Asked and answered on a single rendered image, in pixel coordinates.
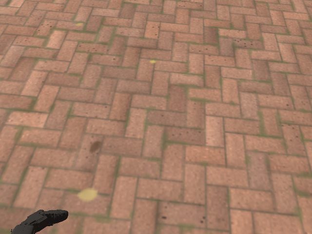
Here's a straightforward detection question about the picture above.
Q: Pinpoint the left robot hand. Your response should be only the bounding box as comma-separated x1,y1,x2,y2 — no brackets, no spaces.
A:
11,210,68,234

